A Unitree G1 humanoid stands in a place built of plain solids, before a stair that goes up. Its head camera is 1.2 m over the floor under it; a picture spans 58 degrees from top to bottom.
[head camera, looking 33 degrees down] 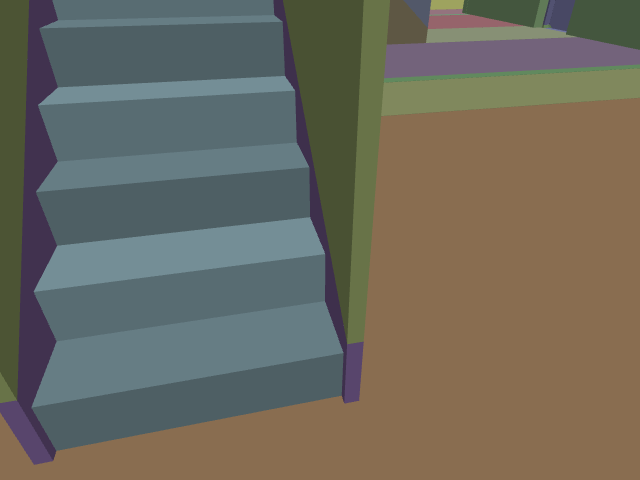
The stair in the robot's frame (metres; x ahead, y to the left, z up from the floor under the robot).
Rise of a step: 0.20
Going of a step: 0.24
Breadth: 0.86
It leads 13 degrees to the left of straight ahead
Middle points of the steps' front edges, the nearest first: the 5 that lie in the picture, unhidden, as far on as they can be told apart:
0.82 0.35 0.20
1.05 0.40 0.40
1.29 0.46 0.60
1.53 0.51 0.80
1.77 0.56 1.00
